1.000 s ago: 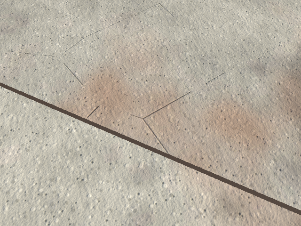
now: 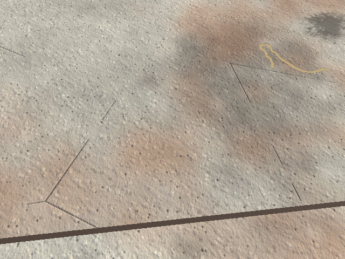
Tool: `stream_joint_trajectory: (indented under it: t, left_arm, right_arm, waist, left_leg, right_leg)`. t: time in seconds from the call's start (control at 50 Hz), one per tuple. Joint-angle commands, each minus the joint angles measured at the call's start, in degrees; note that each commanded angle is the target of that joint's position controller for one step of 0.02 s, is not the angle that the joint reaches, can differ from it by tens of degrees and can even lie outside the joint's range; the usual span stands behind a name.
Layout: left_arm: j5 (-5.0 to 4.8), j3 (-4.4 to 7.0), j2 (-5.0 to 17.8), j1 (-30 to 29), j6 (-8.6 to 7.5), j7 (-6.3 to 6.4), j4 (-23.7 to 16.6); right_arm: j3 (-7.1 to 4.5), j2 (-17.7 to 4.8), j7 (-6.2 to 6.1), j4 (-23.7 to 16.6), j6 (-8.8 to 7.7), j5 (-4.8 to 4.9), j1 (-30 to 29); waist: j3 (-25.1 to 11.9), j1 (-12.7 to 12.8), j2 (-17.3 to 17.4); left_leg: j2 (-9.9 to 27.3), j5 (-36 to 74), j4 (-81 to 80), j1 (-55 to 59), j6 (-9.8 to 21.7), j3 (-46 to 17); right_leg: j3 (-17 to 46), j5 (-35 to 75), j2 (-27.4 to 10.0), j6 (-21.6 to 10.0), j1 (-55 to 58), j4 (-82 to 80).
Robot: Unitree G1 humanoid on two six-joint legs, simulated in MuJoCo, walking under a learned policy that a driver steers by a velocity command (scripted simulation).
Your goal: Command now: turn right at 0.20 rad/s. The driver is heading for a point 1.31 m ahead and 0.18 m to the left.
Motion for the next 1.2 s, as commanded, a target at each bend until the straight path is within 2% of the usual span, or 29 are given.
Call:
stream_joint_trajectory:
  t: [0.02,0.1,0.12,0.14,0.16,0.2,0.26,0.3,0.34,0.38,0.46,0.48,0.5,0.52,0.54,0.56,0.62,0.7,0.76,0.88,0.94,0.96,0.98,1.0,1.02,1.04,1.08,1.14,1.2]
  left_arm:
    - [0.22,-0.92,0.3,-2.8,-0.9,-0.38,-4.7]
    - [0.18,-0.37,2.2,1.6,-0.99,-0.7,-2.0]
    - [0.62,-0.14,4.1,1.9,-0.92,-0.45,-2.1]
    - [1.13,0.47,8.0,3.3,-0.68,0.13,-2.5]
    - [1.69,-0.31,6.1,-0.1,-0.77,-0.4,-1.8]
    - [1.94,-1.19,1.6,-0.5,-1.79,-1.37,-1.5]
    - [0.74,0.2,7.1,4.6,-2.41,-1.09,0.3]
    - [0.51,0.21,7.0,7.6,-3.35,-0.58,1.2]
    - [0.07,0.14,6.1,7.9,-4.47,-0.27,1.2]
    - [-0.66,0.15,5.9,5.4,-4.86,-0.4,0.4]
    - [-0.61,-0.08,4.5,2.0,-4.46,-1.29,-0.2]
    - [-0.18,-0.94,1.9,1.5,-4.74,-1.52,-0.5]
    - [0.58,-2.23,-2.5,0.6,-5.33,-1.66,-2.2]
    - [-0.95,-1.43,0.0,0.7,-6.42,-1.09,-4.5]
    - [-2.21,-0.52,3.5,1.4,-7.23,-1.0,-3.8]
    - [-2.17,-0.25,4.5,1.5,-7.7,-1.32,-3.1]
    - [-0.3,-0.12,2.8,0.8,-7.97,-1.96,-2.0]
    - [-0.02,-0.77,0.2,-3.1,-7.44,-2.57,-3.5]
    - [-0.35,-1.78,-1.8,-8.9,-7.87,-3.24,-5.5]
    - [-0.94,-2.14,-1.0,-16.5,-8.81,-5.23,-8.5]
    - [-0.63,-0.66,2.7,-9.9,-8.77,-5.09,-7.1]
    - [-0.68,0.56,4.9,-1.0,-8.54,-4.53,-4.5]
    - [-0.28,1.41,7.2,9.4,-8.13,-3.69,-2.0]
    - [1.0,2.62,12.8,15.3,-7.99,-3.53,-0.5]
    - [0.49,1.26,7.5,15.9,-7.86,-3.57,0.3]
    - [0.01,0.29,5.3,10.8,-7.83,-3.43,0.2]
    - [0.34,-0.6,2.6,3.3,-8.12,-3.64,-0.1]
    - [0.77,-0.83,1.2,0.7,-9.35,-4.06,0.7]
    - [0.61,-0.42,3.1,2.3,-9.96,-3.62,2.7]
  right_arm:
    - [-1.74,-9.5,-0.27,-2.9,-0.12,0.13,-2.6]
    - [-1.4,-9.9,0.43,-1.3,0.16,1.54,-0.8]
    - [-0.9,-8.8,0.73,-0.6,-0.48,1.22,1.2]
    - [-0.06,-6.7,1.37,-1.1,-1.37,-0.88,2.3]
    - [0.53,-4.2,1.44,-0.9,-1.74,-0.83,3.1]
    - [0.06,-7.3,1.17,-0.2,-1.39,-0.94,-1.8]
    - [-0.2,-7.1,0.65,-0.6,-0.88,0.87,-3.3]
    - [-0.54,-7.4,1.13,-1.9,-2.24,1.94,-5.6]
    - [-0.92,-7.8,2.12,-2.2,-3.71,2.57,-5.6]
    - [-0.63,-7.0,3.1,-1.6,-4.75,2.44,-5.0]
    - [-1.15,-6.7,3.73,4.6,-4.72,1.48,7.5]
    - [-1.62,-8.0,3.36,5.7,-4.55,1.7,12.1]
    - [-2.55,-13.2,2.64,5.8,-4.63,1.41,17.2]
    - [-3.2,-17.1,3.24,5.7,-5.12,0.66,18.5]
    - [-2.08,-13.6,3.19,4.2,-5.68,0.62,13.4]
    - [-1.31,-10.9,3.03,3.1,-5.99,0.73,10.5]
    - [-0.28,-9.0,2.91,2.3,-5.87,0.24,8.3]
    - [-0.04,-9.2,2.14,3.3,-5.35,0.5,11.4]
    - [0.06,-9.8,1.41,3.7,-4.79,0.6,12.8]
    - [-0.35,-10.4,1.11,5.5,-3.71,1.4,17.0]
    - [-1.28,-12.6,0.77,5.1,-3.01,1.18,15.8]
    - [-1.25,-12.5,0.68,4.8,-2.46,0.88,14.7]
    - [-0.66,-11.4,0.5,3.7,-2.38,0.29,14.2]
    - [1.66,-3.0,1.23,2.2,-3.37,-0.05,21.8]
    - [1.32,-5.5,1.78,3.6,-4.98,1.14,20.6]
    - [-0.26,-10.5,2.14,0.8,-5.87,3.02,13.3]
    - [-0.24,-9.5,1.79,-0.8,-6.3,2.53,7.3]
    - [-0.13,-6.4,1.45,0.4,-4.3,1.47,11.2]
    - [0.01,-6.0,1.08,-1.8,-3.4,0.74,6.4]
  waist:
    - [-6.0,-0.4,13.6]
    - [-4.9,1.4,11.9]
    - [-5.8,0.9,9.2]
    - [-9.2,-0.9,-0.6]
    - [-9.0,-3.0,-8.2]
    - [-6.9,0.2,-3.9]
    - [1.1,3.0,-9.1]
    - [5.1,4.5,-11.3]
    - [4.8,4.2,-9.4]
    - [3.2,3.0,-6.1]
    - [-2.2,-3.4,-2.9]
    - [-2.7,-5.3,0.0]
    - [-3.9,-6.5,13.6]
    - [-3.8,-6.1,20.5]
    - [0.7,-3.9,13.4]
    - [3.4,-2.8,11.2]
    - [2.8,-1.3,8.1]
    - [1.8,-2.0,6.4]
    - [3.0,-3.5,6.6]
    - [5.6,-4.0,6.7]
    - [-1.1,1.4,9.3]
    - [-6.8,6.3,9.2]
    - [-14.3,10.7,8.0]
    - [-24.6,7.1,-6.9]
    - [-28.6,8.3,-8.8]
    - [-16.3,7.7,-6.4]
    - [-4.8,3.8,1.2]
    - [-3.4,-0.6,-1.5]
    - [-0.2,-0.5,-0.9]
  left_leg:
    - [10.8,21.5,-5.4,6.7,11.2,-8.3]
    - [10.2,20.5,-2.5,3.8,9.0,-8.5]
    - [9.2,16.6,-1.7,0.1,5.6,-7.9]
    - [5.3,7.7,4.4,-4.0,1.7,-3.6]
    - [2.5,-3.0,0.6,-0.8,-1.2,-0.8]
    - [1.1,-0.1,1.3,2.3,-3.3,1.2]
    - [-2.4,-11.4,11.3,-8.6,-1.8,4.7]
    - [-0.3,-15.7,19.1,-16.2,0.8,1.4]
    - [2.6,-18.7,23.0,-22.2,3.2,-1.3]
    - [2.9,-15.2,16.3,-18.2,4.2,-0.2]
    - [-3.0,2.6,3.9,10.8,2.2,5.7]
    - [0.0,-0.3,2.0,16.8,3.1,1.3]
    - [12.8,-10.0,-7.7,21.8,8.0,-18.5]
    - [21.6,-22.7,-16.1,22.0,16.2,-40.2]
    - [21.8,-28.8,-16.8,19.2,16.4,-39.2]
    - [19.1,-26.2,-16.6,17.4,14.0,-32.8]
    - [13.1,-7.1,-17.4,14.3,10.1,-18.9]
    - [10.5,13.0,-18.1,14.6,10.4,-9.6]
    - [8.6,15.8,-19.3,11.6,9.5,-4.8]
    - [12.6,21.0,-17.2,17.6,9.6,-3.8]
    - [13.2,47.2,-6.4,22.3,8.0,-2.8]
    - [11.4,54.4,3.9,20.6,6.8,-1.0]
    - [9.7,45.2,18.0,9.3,5.3,-0.7]
    - [-0.9,8.6,42.5,-15.1,1.4,0.1]
    - [-4.3,-18.7,50.9,-22.4,1.8,-8.3]
    - [-0.6,-16.1,53.3,-27.7,2.4,-7.8]
    - [4.6,-6.9,46.7,-25.4,2.4,-4.5]
    - [7.6,-2.6,41.3,-17.7,1.0,-4.5]
    - [8.7,2.6,33.9,-21.7,-1.1,-3.7]
  right_leg:
    - [-4.1,-0.5,-3.0,0.7,4.3,-13.2]
    - [-7.2,15.7,-2.0,-2.2,17.0,-37.5]
    - [-2.9,22.7,-4.9,-4.0,23.3,-38.8]
    - [5.6,39.7,-13.3,-6.8,29.4,-35.2]
    - [6.7,34.7,-15.8,-11.9,21.2,-34.3]
    - [3.9,14.3,-10.1,-10.0,17.8,-36.2]
    - [12.8,-15.2,-13.8,-13.3,15.2,-43.6]
    - [20.7,-17.3,-19.0,-16.8,15.9,-47.2]
    - [22.5,-12.5,-21.4,-18.0,20.7,-47.5]
    - [17.1,-5.9,-19.2,-16.4,20.7,-47.1]
    - [5.0,1.6,-11.8,-12.9,5.9,-39.3]
    - [2.1,1.9,-9.3,-10.7,1.1,-32.0]
    - [-5.3,-0.7,-3.1,-5.9,-7.4,-11.7]
    - [-3.3,-9.7,0.2,-5.1,-16.7,1.8]
    - [0.2,-5.9,-4.4,-6.2,-21.3,8.1]
    - [-0.5,0.3,-6.6,-7.2,-22.7,8.8]
    - [-2.4,11.9,-10.0,-7.1,-18.7,3.7]
    - [-5.6,19.8,-9.3,-4.2,-18.1,-5.2]
    - [-7.7,27.3,-7.8,-3.3,-13.4,-17.1]
    - [-8.1,28.2,-5.6,-6.1,-11.2,-27.6]
    - [-9.9,22.1,-2.0,-9.4,-0.6,-27.9]
    - [-11.3,23.1,-0.5,-11.4,10.8,-29.1]
    - [-5.6,23.7,-6.1,-14.1,29.5,-26.1]
    - [22.5,12.5,-22.5,-23.8,53.7,-27.5]
    - [38.0,4.6,-26.1,-25.2,54.1,-37.9]
    - [29.4,2.4,-23.7,-21.6,44.9,-40.3]
    - [15.4,12.3,-19.0,-19.0,26.3,-44.2]
    - [7.3,19.1,-15.4,-18.9,15.7,-48.9]
    - [2.9,22.4,-14.9,-19.6,12.7,-51.6]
